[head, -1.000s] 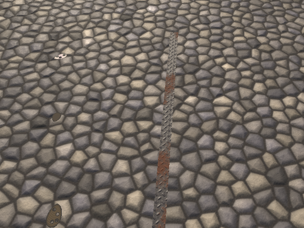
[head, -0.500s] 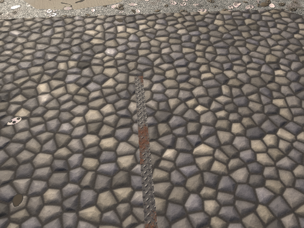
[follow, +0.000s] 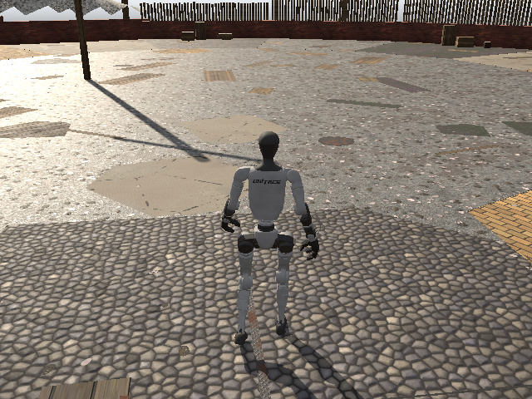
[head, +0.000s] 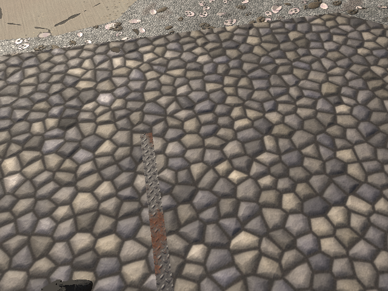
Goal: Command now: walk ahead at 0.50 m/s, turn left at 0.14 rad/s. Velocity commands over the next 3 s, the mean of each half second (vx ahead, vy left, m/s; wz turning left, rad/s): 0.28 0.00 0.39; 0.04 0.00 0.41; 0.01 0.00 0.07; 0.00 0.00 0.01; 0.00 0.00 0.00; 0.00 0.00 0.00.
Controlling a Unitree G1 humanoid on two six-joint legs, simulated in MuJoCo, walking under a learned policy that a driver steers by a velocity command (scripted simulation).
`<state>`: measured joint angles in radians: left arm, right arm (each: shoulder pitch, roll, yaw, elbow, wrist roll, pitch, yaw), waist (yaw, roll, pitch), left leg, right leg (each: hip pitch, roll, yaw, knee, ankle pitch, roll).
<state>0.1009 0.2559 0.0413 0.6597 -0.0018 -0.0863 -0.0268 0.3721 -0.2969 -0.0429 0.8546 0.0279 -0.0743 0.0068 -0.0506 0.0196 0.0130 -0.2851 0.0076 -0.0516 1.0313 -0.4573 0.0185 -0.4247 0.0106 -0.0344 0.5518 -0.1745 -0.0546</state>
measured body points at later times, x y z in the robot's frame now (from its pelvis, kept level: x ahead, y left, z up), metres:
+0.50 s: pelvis +0.20 +0.03 -0.01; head +0.25 +0.05 +0.44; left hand +0.26 +0.33 -0.12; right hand +0.43 -0.19 -0.09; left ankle +0.28 +0.12 -0.73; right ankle +0.12 -0.12 -0.64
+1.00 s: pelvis +0.27 -0.01 +0.01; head +0.30 -0.02 +0.46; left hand +0.25 +0.29 -0.09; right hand +0.54 -0.18 -0.09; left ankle +0.21 +0.11 -0.67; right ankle +0.33 -0.11 -0.73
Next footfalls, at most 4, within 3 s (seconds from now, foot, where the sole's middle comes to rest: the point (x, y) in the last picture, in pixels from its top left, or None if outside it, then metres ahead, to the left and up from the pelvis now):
0.40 left None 0.32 0.13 -0.77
0.86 right None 0.37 -0.09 -0.77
1.16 left None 0.22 0.13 -0.77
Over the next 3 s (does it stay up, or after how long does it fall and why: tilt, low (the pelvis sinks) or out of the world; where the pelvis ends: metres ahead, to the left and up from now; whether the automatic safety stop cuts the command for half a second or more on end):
stays up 0.26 0.00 0.01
